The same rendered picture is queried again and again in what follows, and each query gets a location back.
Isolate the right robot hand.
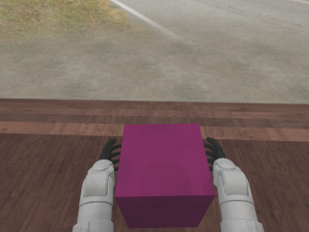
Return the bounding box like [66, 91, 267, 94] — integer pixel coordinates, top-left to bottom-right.
[204, 137, 226, 172]

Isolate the carton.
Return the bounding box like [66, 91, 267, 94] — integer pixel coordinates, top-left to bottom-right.
[114, 123, 215, 229]

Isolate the left robot hand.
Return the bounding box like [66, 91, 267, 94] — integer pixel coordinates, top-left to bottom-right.
[99, 138, 122, 172]

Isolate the robot right forearm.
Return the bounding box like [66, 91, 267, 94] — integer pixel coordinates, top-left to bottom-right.
[212, 158, 265, 232]

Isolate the robot left forearm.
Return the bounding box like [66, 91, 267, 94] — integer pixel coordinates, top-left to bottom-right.
[72, 159, 115, 232]

